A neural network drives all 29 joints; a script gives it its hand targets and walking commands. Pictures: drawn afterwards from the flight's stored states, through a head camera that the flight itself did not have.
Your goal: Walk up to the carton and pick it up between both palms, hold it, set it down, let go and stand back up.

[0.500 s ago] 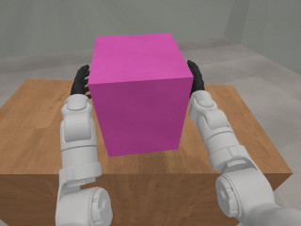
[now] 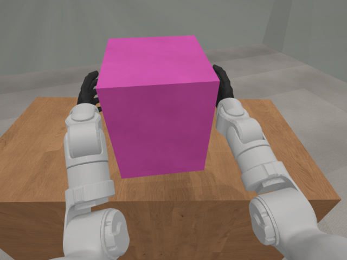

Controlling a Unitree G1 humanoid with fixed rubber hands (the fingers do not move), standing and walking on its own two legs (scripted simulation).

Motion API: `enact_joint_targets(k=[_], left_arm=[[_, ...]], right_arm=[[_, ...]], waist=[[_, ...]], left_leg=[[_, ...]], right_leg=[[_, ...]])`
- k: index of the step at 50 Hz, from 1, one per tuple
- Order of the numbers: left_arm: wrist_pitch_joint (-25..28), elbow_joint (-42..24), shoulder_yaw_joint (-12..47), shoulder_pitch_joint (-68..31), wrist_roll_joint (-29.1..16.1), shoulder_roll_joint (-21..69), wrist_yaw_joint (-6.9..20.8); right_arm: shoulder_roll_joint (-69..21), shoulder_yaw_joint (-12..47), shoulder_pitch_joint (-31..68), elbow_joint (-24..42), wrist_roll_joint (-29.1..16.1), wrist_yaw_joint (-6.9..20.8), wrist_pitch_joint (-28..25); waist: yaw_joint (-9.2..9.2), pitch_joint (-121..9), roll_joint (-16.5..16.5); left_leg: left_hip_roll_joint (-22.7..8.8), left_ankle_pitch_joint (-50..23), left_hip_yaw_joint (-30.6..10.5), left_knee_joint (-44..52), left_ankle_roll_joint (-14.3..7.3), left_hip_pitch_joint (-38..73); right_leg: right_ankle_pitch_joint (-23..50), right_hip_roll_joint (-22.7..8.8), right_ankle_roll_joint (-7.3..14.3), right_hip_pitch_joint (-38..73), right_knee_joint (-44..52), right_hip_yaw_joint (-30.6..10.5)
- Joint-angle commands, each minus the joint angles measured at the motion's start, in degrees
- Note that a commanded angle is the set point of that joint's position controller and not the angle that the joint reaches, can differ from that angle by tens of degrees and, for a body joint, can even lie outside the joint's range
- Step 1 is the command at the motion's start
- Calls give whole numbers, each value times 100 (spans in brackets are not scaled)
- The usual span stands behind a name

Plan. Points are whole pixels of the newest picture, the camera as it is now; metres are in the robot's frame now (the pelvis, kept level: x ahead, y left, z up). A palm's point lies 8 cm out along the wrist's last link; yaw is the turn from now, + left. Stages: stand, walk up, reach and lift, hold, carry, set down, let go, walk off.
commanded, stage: hold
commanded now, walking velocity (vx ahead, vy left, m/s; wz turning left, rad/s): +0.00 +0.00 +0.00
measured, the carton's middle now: (158, 107) +0.40 +0.00 +0.19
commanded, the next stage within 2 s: none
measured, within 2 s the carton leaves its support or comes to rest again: neither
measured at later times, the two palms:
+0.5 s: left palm (79, 99) +0.36 +0.16 +0.25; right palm (220, 87) +0.37 -0.13 +0.25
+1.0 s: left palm (70, 103) +0.35 +0.17 +0.25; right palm (215, 87) +0.37 -0.12 +0.26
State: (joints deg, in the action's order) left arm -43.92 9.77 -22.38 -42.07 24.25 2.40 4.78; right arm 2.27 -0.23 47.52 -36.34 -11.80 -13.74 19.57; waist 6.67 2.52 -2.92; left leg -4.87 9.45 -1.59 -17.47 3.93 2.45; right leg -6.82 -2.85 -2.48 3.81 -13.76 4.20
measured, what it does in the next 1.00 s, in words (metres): stands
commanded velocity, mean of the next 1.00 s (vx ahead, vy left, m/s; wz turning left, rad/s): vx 0.00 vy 0.00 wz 0.00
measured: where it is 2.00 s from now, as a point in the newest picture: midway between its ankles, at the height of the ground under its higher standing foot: outside the picture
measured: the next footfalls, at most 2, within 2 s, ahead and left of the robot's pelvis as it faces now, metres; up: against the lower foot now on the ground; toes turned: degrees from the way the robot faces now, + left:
none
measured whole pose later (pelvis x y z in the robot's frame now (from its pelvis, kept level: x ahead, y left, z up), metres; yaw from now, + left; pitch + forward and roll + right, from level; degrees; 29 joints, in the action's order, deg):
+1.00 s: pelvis +0.00 +0.00 +0.00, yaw +2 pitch -10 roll -1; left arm -49.2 8.6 -22.9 -45.1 24.8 1.2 5.9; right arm 3.2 -0.7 52.7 -36.7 -16.0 -15.3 26.5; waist 6.1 0.2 -3.4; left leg -4.1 9.7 -3.0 -19.4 3.8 0.5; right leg -7.8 -2.4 -2.4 3.0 -15.3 3.2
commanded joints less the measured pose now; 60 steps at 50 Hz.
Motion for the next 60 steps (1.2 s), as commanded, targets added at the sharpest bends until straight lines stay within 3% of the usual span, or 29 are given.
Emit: enact_joint_targets(k=[1,5,8,10,11,12,15,16,17,18,20,21,22,23,24,25,27,31,34,35,36,39,40,44,48,50,54,57,60], left_arm=[[313,-486,2808,-3563,-1141,2995,878],[377,-1020,2944,-3860,-1194,2870,779],[261,-487,2763,-3969,-1040,2903,837],[177,-169,2535,-3882,-885,2758,845],[213,-323,2439,-4030,-883,2841,858],[216,-286,2532,-4147,-925,2867,827],[150,76,2334,-4214,-923,2869,840],[167,170,2450,-4400,-1028,2951,817],[237,422,2295,-4617,-990,2967,790],[275,232,2361,-4741,-1013,2986,742],[292,350,2229,-4518,-1024,2869,722],[292,375,2387,-4544,-1112,2970,728],[366,453,2286,-4803,-1086,2796,711],[431,195,2227,-4821,-1071,2821,709],[367,524,2098,-4605,-958,2632,708],[297,786,1915,-4458,-900,2678,773],[418,-115,2244,-4534,-1188,2683,795],[233,-131,2268,-4011,-1021,2583,896],[169,-797,2537,-4145,-1129,2646,923],[104,-778,2501,-3987,-1099,2598,899],[40,-601,2379,-3854,-989,2546,948],[-99,-713,2526,-3872,-1073,2755,993],[-89,-799,2562,-4004,-1001,2744,960],[-136,-742,2750,-4191,-1112,2920,935],[-28,-388,2651,-4771,-1109,2855,859],[-44,-330,2663,-4523,-1109,3033,872],[15,-110,2538,-4581,-1191,2898,878],[185,-176,2513,-4852,-1335,2806,857],[183,-104,2211,-4618,-1124,2508,851]], right_arm=[[-3139,1742,4211,2144,-602,543,-294],[-3111,1781,3928,2041,-699,559,-224],[-2973,1485,3994,1533,-625,637,-108],[-2863,1355,3901,1223,-529,705,-7],[-3002,1465,3889,1181,-499,711,-11],[-2945,1331,4138,1214,-496,769,-67],[-2869,1245,4659,1328,-558,800,-110],[-2872,1129,4767,1092,-520,811,-123],[-2882,1086,4825,771,-449,863,-82],[-2956,1064,4931,1016,-466,904,-181],[-3014,1133,4902,1144,-502,853,-128],[-2829,953,4934,966,-416,835,-147],[-2845,796,4698,466,-348,854,-58],[-3034,1109,4872,771,-379,844,-141],[-2970,954,4610,552,-436,822,-22],[-2906,997,4751,801,-415,761,-37],[-3287,1452,4388,986,-704,638,10],[-3158,1740,4265,1359,-953,413,163],[-3226,1961,4167,1768,-1124,350,231],[-3080,1963,4057,1825,-1237,339,311],[-3096,2014,4223,1825,-1190,317,342],[-3051,1823,4132,1989,-1159,314,466],[-3065,1859,4417,2056,-1271,376,419],[-3013,1595,4291,1740,-1099,479,536],[-2922,1275,4650,1343,-1035,624,562],[-2907,1140,4258,1268,-866,649,576],[-2859,1251,4631,1140,-950,696,534],[-3004,1267,4574,1295,-915,616,454],[-3173,1620,4593,1270,-1067,526,538]], waist=[[51,-2124,313],[128,-2402,572],[150,-1646,655],[119,-1381,615],[-33,-1553,556],[39,-1649,774],[-85,-1728,512],[21,-1598,678],[-47,-1397,725],[-11,-1674,782],[-77,-2047,332],[8,-2194,587],[96,-1933,512],[-135,-2412,402],[-20,-2129,370],[-141,-2175,182],[-31,-2662,226],[77,-2372,298],[11,-2630,444],[94,-2365,487],[-33,-2064,463],[120,-1899,386],[-37,-1791,597],[127,-1687,600],[59,-1556,773],[226,-1669,940],[28,-1987,813],[113,-2662,524],[-93,-2580,342]], left_leg=[[888,-1723,561,-83,-101,-57],[900,-1825,595,-100,-27,163],[802,-772,606,179,-50,-274],[837,-532,641,329,-102,-493],[835,-567,632,338,-148,-574],[822,-366,603,389,-129,-687],[777,-248,628,430,-187,-719],[759,-78,599,464,-236,-789],[749,470,569,618,-265,-965],[756,496,616,641,-297,-1025],[815,-14,621,514,-325,-902],[782,-107,583,402,-253,-739],[818,107,639,467,-254,-756],[803,-135,610,377,-301,-659],[865,-34,647,409,-289,-785],[924,-122,674,397,-323,-710],[912,-1257,652,43,-220,-300],[978,-1952,608,-123,-140,-52],[948,-2219,522,-176,-121,38],[923,-2262,552,-206,-1,144],[963,-2091,558,-175,-70,5],[896,-1649,516,-16,-24,-119],[885,-1583,518,10,-18,-203],[846,-1065,476,164,28,-381],[778,-79,499,414,-102,-861],[746,-144,505,474,-51,-976],[781,-171,526,448,-108,-943],[907,-678,597,192,-82,-491],[950,-1269,575,30,-129,-224]], right_leg=[[1200,816,-29,920,-55,237],[1144,790,-14,859,-68,240],[48,722,102,535,33,253],[-74,734,77,576,38,269],[-73,739,90,622,-37,212],[-152,769,110,665,-73,269],[-237,784,84,743,0,247],[-335,742,121,564,-54,258],[-744,794,73,511,-44,282],[-738,787,77,589,-135,302],[-231,781,4,758,-78,233],[-217,787,76,588,-100,233],[-477,750,62,498,-9,212],[-266,794,15,685,-110,189],[-322,738,7,638,-38,159],[-286,754,-36,725,44,148],[837,743,-27,1011,-125,94],[1751,710,-175,1090,-135,122],[1696,805,-109,1126,-169,136],[1685,821,-97,1059,-113,130],[1660,791,-118,934,-124,150],[1116,828,-31,810,-27,183],[891,832,-3,801,-35,173],[344,874,67,672,-37,201],[-339,802,90,484,-63,176],[-166,866,76,616,-240,206],[-50,862,34,859,-255,166],[149,739,2,667,-115,92],[664,767,-38,750,-127,55]])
